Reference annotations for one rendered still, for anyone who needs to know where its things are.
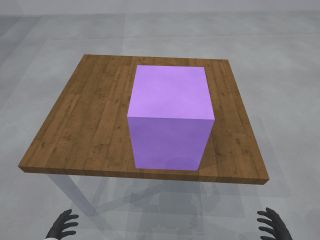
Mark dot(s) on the robot right hand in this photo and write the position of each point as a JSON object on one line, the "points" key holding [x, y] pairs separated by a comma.
{"points": [[279, 231]]}

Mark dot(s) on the robot left hand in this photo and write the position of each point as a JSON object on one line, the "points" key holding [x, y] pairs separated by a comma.
{"points": [[59, 225]]}

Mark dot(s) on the table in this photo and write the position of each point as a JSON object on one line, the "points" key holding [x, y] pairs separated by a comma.
{"points": [[86, 133]]}

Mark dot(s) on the carton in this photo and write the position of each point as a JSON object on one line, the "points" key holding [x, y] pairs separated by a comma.
{"points": [[170, 117]]}

